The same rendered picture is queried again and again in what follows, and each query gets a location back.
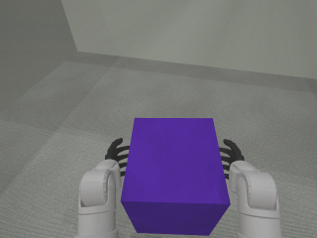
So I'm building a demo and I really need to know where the carton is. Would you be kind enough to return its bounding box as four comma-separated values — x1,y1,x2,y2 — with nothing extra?
120,118,231,236

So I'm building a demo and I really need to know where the robot left forearm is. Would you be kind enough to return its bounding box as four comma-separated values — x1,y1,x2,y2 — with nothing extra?
73,159,122,238

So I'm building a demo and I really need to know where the robot right forearm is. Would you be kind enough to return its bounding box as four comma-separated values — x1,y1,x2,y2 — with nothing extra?
229,160,282,238

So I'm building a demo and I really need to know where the left robot hand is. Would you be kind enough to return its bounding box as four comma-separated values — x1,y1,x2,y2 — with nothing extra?
105,138,130,177

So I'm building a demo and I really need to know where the right robot hand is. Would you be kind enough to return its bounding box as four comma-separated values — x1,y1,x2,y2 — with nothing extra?
219,139,245,179

